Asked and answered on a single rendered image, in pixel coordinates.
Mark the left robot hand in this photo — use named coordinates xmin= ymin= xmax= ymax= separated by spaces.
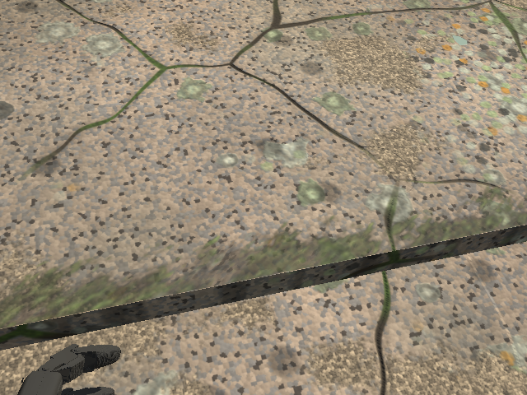
xmin=17 ymin=344 xmax=121 ymax=395

